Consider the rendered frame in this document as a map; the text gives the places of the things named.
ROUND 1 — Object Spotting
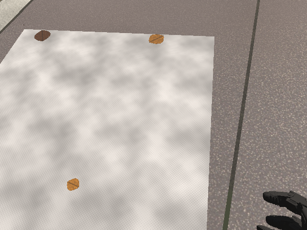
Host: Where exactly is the right robot hand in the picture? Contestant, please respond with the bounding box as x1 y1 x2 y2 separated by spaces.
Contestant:
256 191 307 230

